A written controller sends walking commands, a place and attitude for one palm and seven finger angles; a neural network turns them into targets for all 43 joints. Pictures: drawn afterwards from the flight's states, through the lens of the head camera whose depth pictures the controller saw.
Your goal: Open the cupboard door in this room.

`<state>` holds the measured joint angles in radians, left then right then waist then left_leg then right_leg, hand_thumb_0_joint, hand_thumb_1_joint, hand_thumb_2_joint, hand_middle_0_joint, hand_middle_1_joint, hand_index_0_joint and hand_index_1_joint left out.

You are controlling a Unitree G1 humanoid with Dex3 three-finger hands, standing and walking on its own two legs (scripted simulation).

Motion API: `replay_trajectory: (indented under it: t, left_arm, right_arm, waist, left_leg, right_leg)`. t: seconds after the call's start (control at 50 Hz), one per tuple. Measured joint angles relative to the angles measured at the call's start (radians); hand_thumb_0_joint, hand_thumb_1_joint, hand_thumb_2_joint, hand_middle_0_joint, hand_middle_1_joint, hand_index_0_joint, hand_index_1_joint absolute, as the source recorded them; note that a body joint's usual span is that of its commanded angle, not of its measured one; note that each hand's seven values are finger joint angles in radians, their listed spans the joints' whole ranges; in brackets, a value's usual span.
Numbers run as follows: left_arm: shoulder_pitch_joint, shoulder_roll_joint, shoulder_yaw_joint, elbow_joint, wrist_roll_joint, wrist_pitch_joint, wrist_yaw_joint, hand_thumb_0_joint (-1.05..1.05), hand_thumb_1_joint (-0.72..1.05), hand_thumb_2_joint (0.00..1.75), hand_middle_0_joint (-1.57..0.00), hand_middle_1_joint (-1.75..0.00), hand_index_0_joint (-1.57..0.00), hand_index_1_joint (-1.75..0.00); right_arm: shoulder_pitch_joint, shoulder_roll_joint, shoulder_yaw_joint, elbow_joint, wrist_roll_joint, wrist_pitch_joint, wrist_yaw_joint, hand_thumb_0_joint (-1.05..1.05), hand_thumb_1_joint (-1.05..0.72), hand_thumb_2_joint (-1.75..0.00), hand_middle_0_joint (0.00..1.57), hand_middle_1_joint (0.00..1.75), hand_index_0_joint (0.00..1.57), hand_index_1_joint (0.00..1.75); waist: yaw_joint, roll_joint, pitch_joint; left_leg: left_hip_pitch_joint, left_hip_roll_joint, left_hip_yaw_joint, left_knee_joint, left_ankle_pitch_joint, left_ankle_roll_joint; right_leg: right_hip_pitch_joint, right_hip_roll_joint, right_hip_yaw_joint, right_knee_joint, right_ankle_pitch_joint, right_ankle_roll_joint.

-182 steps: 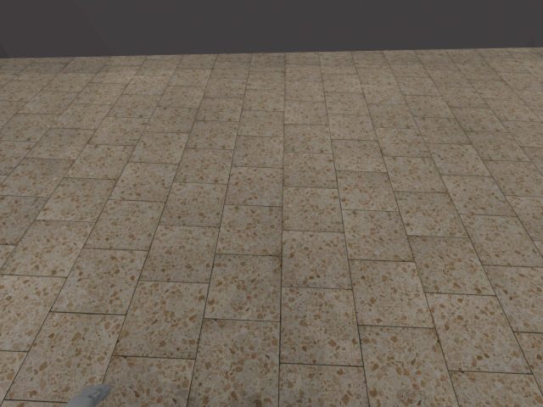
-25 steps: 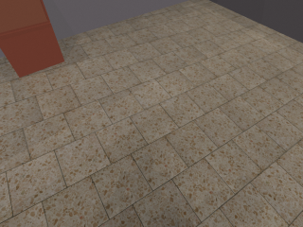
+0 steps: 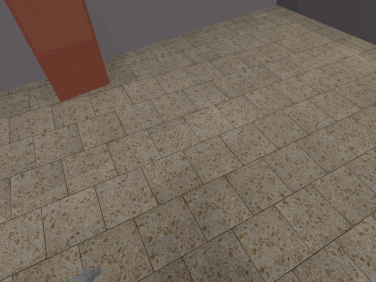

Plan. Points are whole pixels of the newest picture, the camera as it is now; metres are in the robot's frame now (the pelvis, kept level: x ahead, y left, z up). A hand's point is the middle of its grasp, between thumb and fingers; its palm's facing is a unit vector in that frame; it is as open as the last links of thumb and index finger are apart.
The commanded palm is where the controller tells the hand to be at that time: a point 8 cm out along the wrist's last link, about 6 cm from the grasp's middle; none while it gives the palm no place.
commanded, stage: stand and wait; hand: left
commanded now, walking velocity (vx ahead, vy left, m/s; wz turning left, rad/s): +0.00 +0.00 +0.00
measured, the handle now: out of the picture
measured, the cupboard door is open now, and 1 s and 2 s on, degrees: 0 0 0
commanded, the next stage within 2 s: turn or walk to find it in 1.28 s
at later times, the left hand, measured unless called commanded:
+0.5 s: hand out of the picture -0.04 +0.14 -0.18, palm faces +0.13 -0.97 -0.20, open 7.3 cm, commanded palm none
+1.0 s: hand out of the picture -0.09 +0.17 -0.18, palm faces +0.07 -0.98 -0.17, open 7.4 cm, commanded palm none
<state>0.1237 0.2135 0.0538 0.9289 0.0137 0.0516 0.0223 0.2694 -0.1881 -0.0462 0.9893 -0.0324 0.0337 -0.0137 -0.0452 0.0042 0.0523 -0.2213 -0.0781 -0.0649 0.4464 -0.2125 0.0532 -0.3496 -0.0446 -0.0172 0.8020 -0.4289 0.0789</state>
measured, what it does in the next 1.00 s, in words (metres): steps on the spot: right foot, then left foot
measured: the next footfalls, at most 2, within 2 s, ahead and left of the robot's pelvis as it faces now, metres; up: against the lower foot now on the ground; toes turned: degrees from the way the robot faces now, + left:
right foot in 0.08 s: +0.03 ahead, -0.12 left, +0.00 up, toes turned -2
left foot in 0.50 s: -0.03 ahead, +0.10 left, +0.00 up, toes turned +5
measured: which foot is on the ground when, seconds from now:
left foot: down 0.00-0.08, up 0.10-0.48, down 0.50-1.00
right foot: up 0.00-0.06, down 0.08-1.00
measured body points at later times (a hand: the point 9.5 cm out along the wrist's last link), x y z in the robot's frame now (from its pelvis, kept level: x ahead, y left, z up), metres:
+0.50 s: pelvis -0.02 -0.03 +0.00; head -0.01 -0.04 +0.45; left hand -0.05 +0.19 -0.16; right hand +0.01 -0.27 -0.17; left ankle -0.07 +0.10 -0.74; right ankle -0.01 -0.12 -0.74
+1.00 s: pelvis -0.05 +0.01 +0.00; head -0.06 +0.01 +0.45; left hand -0.09 +0.22 -0.16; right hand -0.07 -0.20 -0.16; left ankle -0.07 +0.10 -0.74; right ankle -0.01 -0.12 -0.74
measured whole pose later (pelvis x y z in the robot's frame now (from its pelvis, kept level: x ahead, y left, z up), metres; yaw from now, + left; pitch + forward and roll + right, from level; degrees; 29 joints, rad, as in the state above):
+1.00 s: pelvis -0.05 +0.01 +0.00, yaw +2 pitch -3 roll +0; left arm 0.32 0.14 -0.01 1.17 0.02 0.01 0.03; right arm 0.33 -0.12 0.00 1.17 -0.01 0.00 -0.03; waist 0.01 -0.01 0.02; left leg -0.10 -0.03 0.06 0.39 -0.24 0.04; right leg -0.19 -0.05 -0.05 0.41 -0.17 0.02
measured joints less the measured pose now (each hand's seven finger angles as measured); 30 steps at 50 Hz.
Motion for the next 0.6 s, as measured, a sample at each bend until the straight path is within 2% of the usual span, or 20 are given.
replay_trajectory:
  t: [0.06,0.08,0.12,0.16,0.24,0.3,0.36,0.42,0.5,0.6]
  left_arm:
    - [0.006,-0.017,-0.012,0.000,-0.003,-0.018,0.002,0.01,0.91,0.89,-0.20,-0.30,-0.20,-0.30]
    - [0.012,-0.023,-0.016,0.004,-0.002,-0.027,0.004,0.01,0.91,0.89,-0.20,-0.30,-0.20,-0.30]
    - [0.027,-0.043,-0.029,0.021,0.004,-0.039,0.006,0.01,0.91,0.89,-0.20,-0.30,-0.20,-0.30]
    - [0.052,-0.055,-0.040,0.032,0.006,-0.042,0.004,0.01,0.91,0.89,-0.20,-0.30,-0.20,-0.30]
    - [0.094,-0.073,-0.040,0.064,0.002,-0.043,0.008,0.00,0.92,0.89,-0.20,-0.30,-0.20,-0.30]
    - [0.115,-0.069,-0.037,0.084,0.002,-0.048,0.007,0.00,0.94,0.89,-0.20,-0.30,-0.20,-0.30]
    - [0.138,-0.071,-0.036,0.100,0.007,-0.053,0.005,0.00,0.93,0.89,-0.20,-0.30,-0.20,-0.30]
    - [0.161,-0.074,-0.037,0.123,0.011,-0.057,0.004,0.00,0.93,0.89,-0.20,-0.30,-0.20,-0.30]
    - [0.189,-0.078,-0.040,0.167,0.003,-0.054,0.005,0.01,0.92,0.89,-0.20,-0.30,-0.20,-0.30]
    - [0.209,-0.072,-0.047,0.223,-0.004,-0.044,0.007,0.01,0.92,0.89,-0.20,-0.30,-0.20,-0.30]
  right_arm:
    - [0.019,-0.009,-0.002,0.020,0.003,0.004,0.000,0.00,-0.91,-0.90,0.20,0.30,0.21,0.30]
    - [0.023,-0.012,-0.003,0.028,0.007,0.003,0.000,0.00,-0.91,-0.90,0.20,0.30,0.21,0.30]
    - [0.023,-0.021,-0.005,0.044,0.013,0.010,0.000,0.00,-0.91,-0.90,0.20,0.30,0.20,0.30]
    - [0.028,-0.020,-0.008,0.052,0.011,0.022,0.001,0.00,-0.91,-0.90,0.20,0.30,0.20,0.30]
    - [0.025,-0.019,-0.012,0.072,0.009,0.027,0.006,0.00,-0.91,-0.90,0.20,0.30,0.20,0.30]
    - [0.023,-0.017,-0.014,0.086,0.010,0.026,0.004,0.00,-0.91,-0.90,0.20,0.30,0.20,0.30]
    - [0.013,-0.014,-0.011,0.100,0.011,0.028,0.000,0.00,-0.91,-0.90,0.20,0.30,0.20,0.30]
    - [-0.006,-0.007,-0.004,0.112,0.014,0.023,-0.005,0.00,-0.91,-0.90,0.20,0.30,0.20,0.30]
    - [-0.028,0.004,0.011,0.120,0.020,-0.004,-0.012,0.00,-0.91,-0.90,0.20,0.30,0.20,0.30]
    - [-0.049,0.035,0.031,0.148,0.018,-0.027,-0.029,0.00,-0.93,-0.90,0.20,0.30,0.20,0.30]
  waist:
    - [0.001,0.011,-0.011]
    - [0.005,0.015,-0.016]
    - [0.003,0.044,-0.017]
    - [0.004,0.045,-0.030]
    - [0.014,0.044,-0.037]
    - [0.021,0.051,-0.036]
    - [0.037,0.050,-0.032]
    - [0.056,0.040,-0.027]
    - [0.066,0.034,-0.029]
    - [0.083,-0.024,-0.037]
  left_leg:
    - [-0.022,-0.006,-0.003,0.033,-0.011,-0.020]
    - [-0.034,-0.007,-0.003,0.056,-0.022,-0.029]
    - [-0.057,0.010,-0.009,0.128,-0.111,-0.044]
    - [-0.092,0.017,-0.001,0.240,-0.197,-0.054]
    - [-0.132,0.062,0.010,0.416,-0.176,-0.069]
    - [-0.127,0.101,0.013,0.444,-0.153,-0.082]
    - [-0.091,0.124,0.027,0.390,-0.172,-0.089]
    - [-0.035,0.130,0.047,0.275,-0.198,-0.089]
    - [0.068,0.133,0.062,0.046,-0.086,-0.080]
    - [0.113,0.113,0.088,0.000,-0.090,-0.073]
  right_leg:
    - [0.083,0.015,-0.009,-0.184,0.096,-0.016]
    - [0.114,0.019,-0.011,-0.247,0.120,-0.040]
    - [0.124,0.037,-0.026,-0.255,0.124,-0.097]
    - [0.136,0.033,-0.036,-0.269,0.128,-0.123]
    - [0.169,0.037,-0.050,-0.328,0.160,-0.136]
    - [0.177,0.046,-0.070,-0.349,0.172,-0.142]
    - [0.171,0.052,-0.080,-0.353,0.177,-0.145]
    - [0.158,0.056,-0.083,-0.351,0.182,-0.144]
    - [0.138,0.068,-0.097,-0.327,0.176,-0.130]
    - [0.170,0.049,-0.073,-0.358,0.200,-0.111]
